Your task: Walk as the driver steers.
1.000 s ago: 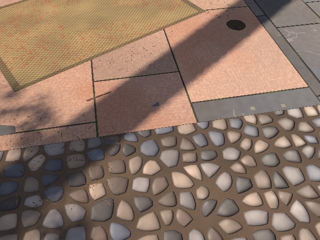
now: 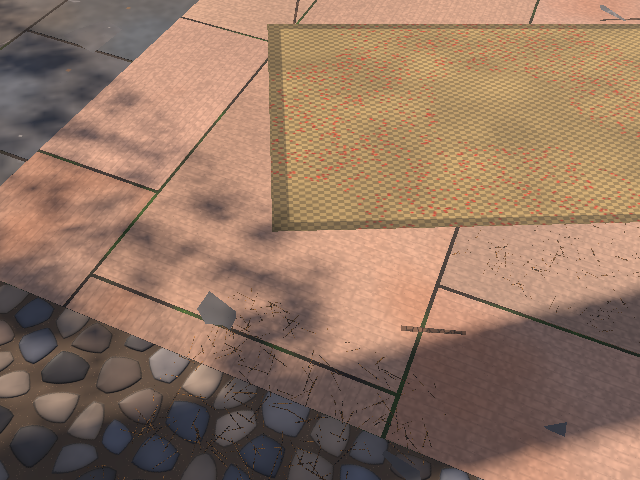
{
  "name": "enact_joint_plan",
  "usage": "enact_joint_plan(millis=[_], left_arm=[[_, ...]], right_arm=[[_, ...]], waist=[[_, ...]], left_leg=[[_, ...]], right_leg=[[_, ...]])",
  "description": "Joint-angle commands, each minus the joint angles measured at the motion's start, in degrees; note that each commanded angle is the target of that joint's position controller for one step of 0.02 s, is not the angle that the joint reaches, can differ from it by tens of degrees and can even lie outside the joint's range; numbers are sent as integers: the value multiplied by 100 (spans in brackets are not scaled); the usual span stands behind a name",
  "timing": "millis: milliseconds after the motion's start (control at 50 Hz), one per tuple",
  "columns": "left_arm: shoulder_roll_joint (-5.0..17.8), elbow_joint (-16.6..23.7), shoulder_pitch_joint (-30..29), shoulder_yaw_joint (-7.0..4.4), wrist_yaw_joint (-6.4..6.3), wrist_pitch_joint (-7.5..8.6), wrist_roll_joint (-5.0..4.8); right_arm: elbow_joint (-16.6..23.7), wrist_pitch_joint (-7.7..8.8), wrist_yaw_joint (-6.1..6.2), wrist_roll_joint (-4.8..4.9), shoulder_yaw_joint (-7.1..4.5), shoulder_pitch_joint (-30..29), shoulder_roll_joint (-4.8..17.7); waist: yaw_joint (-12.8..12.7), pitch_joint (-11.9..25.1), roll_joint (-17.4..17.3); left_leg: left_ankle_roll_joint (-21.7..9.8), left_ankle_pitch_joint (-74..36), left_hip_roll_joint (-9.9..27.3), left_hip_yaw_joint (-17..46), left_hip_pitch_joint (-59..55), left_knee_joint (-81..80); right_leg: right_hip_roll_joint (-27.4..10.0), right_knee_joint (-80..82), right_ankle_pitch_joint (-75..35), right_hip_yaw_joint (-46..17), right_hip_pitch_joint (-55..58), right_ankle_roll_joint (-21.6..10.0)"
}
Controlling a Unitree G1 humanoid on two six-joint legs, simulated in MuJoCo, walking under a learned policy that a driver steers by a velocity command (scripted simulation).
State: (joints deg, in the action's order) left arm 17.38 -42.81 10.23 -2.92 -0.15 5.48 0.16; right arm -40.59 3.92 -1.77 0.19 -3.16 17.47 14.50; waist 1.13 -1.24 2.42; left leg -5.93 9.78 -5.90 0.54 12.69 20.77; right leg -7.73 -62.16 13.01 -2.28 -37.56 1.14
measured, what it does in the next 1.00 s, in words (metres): walks ahead, turning right: right foot, then left foot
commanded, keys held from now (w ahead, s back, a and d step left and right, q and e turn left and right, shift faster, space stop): w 0.26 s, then w+e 0.48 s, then e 0.26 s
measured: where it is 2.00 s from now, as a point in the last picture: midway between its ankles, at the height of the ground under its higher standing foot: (350, 428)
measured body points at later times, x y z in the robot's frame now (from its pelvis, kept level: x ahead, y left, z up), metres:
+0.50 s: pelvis +0.29 -0.07 -0.01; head +0.32 -0.07 +0.44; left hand +0.41 +0.20 -0.11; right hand +0.39 -0.34 -0.12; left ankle +0.23 +0.08 -0.66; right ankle +0.33 -0.14 -0.74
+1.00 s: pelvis +0.51 -0.03 -0.01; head +0.55 -0.03 +0.44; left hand +0.71 +0.21 -0.12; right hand +0.58 -0.33 -0.09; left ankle +0.59 +0.06 -0.74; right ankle +0.44 -0.15 -0.66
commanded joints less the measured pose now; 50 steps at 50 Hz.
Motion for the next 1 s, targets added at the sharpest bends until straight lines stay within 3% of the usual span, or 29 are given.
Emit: enact_joint_plan(millis=[20,120,220,260,280,300,320,340,360,380,400,420,440,460,520,580,640,720,780,800,820,840,860,880,900,940,960,1000], left_arm=[[324,309,33,-94,-28,-33,44],[127,523,-879,-13,104,51,-37],[178,824,-1479,-1,292,141,-72],[243,840,-1329,-21,338,162,-70],[325,782,-1059,-56,339,161,-74],[454,654,-559,-125,316,153,-66],[688,434,267,-232,278,138,-52],[1065,277,1287,-305,231,108,-4],[1346,153,1498,-378,281,98,-18],[807,196,1454,-255,267,61,-149],[648,295,1024,-207,223,16,-131],[645,394,690,-197,206,-20,-76],[581,450,504,-177,210,-37,-44],[516,492,421,-145,200,-31,12],[562,490,409,-175,166,-3,-65],[748,423,607,-249,66,-36,-99],[797,345,875,-272,-5,-114,-149],[807,265,1196,-288,-44,-211,-192],[789,333,1016,-310,-91,-314,-163],[641,407,920,-272,-101,-341,-158],[345,588,801,-172,-106,-326,-80],[-56,648,1694,-51,-115,-289,-67],[425,636,1980,-107,-114,-277,-133],[788,601,1558,-231,-134,-352,-164],[848,678,1140,-275,-150,-438,-129],[700,757,992,-310,-149,-616,-112],[519,774,1022,-271,-142,-688,-131],[329,885,900,-226,-141,-759,-132]], right_arm=[[255,146,99,9,-198,-115,815],[-39,100,175,57,-182,324,905],[-336,6,208,72,-197,729,983],[-386,-44,237,80,-215,687,1034],[-373,-61,248,66,-233,567,1116],[-353,-81,255,50,-243,435,1170],[-317,-90,265,14,-201,359,1099],[-194,-67,291,-117,-98,417,871],[-196,58,203,-75,67,1275,254],[-203,183,150,-23,-2,866,783],[-2,269,102,118,-62,179,993],[85,324,115,83,-32,-184,917],[127,337,135,-20,-60,-331,884],[153,311,144,-64,-78,-224,838],[180,174,210,-106,-59,-108,651],[371,135,252,-112,-4,-763,522],[482,197,198,-71,33,-1400,428],[639,299,107,21,-26,-1907,594],[585,375,100,-17,-153,-1548,814],[509,398,131,-78,-211,-1164,915],[476,406,188,-194,-299,-491,1240],[424,296,228,-278,-370,-82,1590],[334,198,185,-114,-343,96,1337],[448,145,198,-92,-230,-129,910],[478,88,205,-99,-159,-424,726],[432,6,201,-102,-106,-912,623],[382,-2,200,-141,-138,-1006,721],[287,-3,223,-165,-198,-1106,869]], waist=[[-138,206,-488],[271,-44,-587],[443,-268,-604],[297,-181,-700],[134,-4,-792],[-153,351,-834],[-551,924,-727],[-864,1773,-66],[-395,2395,1622],[-635,2182,1037],[-649,1255,571],[-514,770,-86],[-348,450,-345],[-149,442,-220],[29,380,66],[-138,170,95],[-386,132,196],[-528,157,280],[-212,234,491],[2,479,469],[293,1213,34],[10,1980,-1541],[22,2206,-1954],[141,1598,-1268],[121,1198,-852],[-168,658,-874],[-226,528,-1022],[-253,492,-1125]], left_leg=[[-946,-2186,1478,1022,-216,-996],[-644,-1409,1400,796,-561,-1048],[-639,-1616,1845,1093,-1545,-616],[-521,-2192,1921,1120,-1750,-354],[-443,-3037,1877,995,-1806,-89],[-341,-4128,1728,790,-1762,481],[-173,-4525,1446,505,-1400,1499],[30,-2795,1104,244,-213,3283],[449,1774,66,274,2105,5181],[406,2123,359,805,2841,5680],[381,1619,618,690,3192,5634],[378,1194,831,561,3048,5315],[427,963,972,494,2855,4908],[472,815,1086,525,2515,4648],[717,714,1112,388,2223,3922],[883,-186,1025,324,2227,2811],[923,-1150,798,319,1839,1661],[882,-1150,587,424,1465,929],[652,-733,477,387,840,380],[490,-1048,629,371,163,113],[110,-1995,1517,1017,-1177,392],[-848,-3397,3007,2763,-3037,694],[-1177,-2910,3413,3749,-3066,506],[-955,-2794,3063,2998,-2513,425],[-746,-3039,2748,2173,-1915,383],[-577,-3078,2266,1269,-781,104],[-576,-2957,2108,930,-331,-138],[-712,-2951,2131,605,-142,-398]], right_leg=[[-69,659,-900,-9,-247,121],[213,2437,-2217,134,-107,4],[394,3114,-1614,138,-467,-259],[507,3297,-1166,203,-127,-419],[663,3322,-938,356,300,-524],[884,3399,-938,565,1093,-672],[872,3380,-1274,529,2364,-892],[-172,3199,-1746,-782,4138,-1316],[-1314,3825,-625,-3647,6017,-2310],[-1174,4306,296,-4092,6033,-2096],[-994,4428,205,-3242,5239,-1849],[-775,4538,-385,-2675,4382,-1739],[-588,4667,-1015,-2317,3721,-1712],[-440,4803,-1365,-2113,3340,-1709],[-228,5060,-1688,-1666,2721,-1807],[-30,5157,-1521,-1339,2346,-1679],[159,5015,-1118,-1215,2230,-1440],[12,4610,-648,-1708,2561,-1336],[100,3851,-1165,-2061,2847,-1067],[389,3289,-1417,-1918,2737,-838],[728,1954,-879,-1536,2134,-558],[1466,241,2202,-766,380,-164],[1128,-821,2696,-710,-335,-15],[917,-1260,2251,-735,-540,129],[772,-1262,1913,-535,-517,221],[495,-868,1541,-352,-113,307],[511,-681,1329,-157,195,325],[488,-253,1016,-17,335,361]])
Keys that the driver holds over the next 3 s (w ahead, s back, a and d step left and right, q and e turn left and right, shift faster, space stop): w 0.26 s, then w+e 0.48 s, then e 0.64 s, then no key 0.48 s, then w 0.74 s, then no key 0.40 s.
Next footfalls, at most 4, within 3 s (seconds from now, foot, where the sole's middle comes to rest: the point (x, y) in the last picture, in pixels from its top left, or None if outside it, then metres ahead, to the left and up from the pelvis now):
0.32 right None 0.37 -0.14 -0.78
0.82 left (291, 407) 0.63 0.05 -0.78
1.28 right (414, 439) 0.56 -0.21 -0.78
1.68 left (314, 388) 0.68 0.00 -0.78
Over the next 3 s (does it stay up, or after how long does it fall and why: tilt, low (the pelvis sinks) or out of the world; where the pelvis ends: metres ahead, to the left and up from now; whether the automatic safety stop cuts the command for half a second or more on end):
stays up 0.92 -0.31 0.00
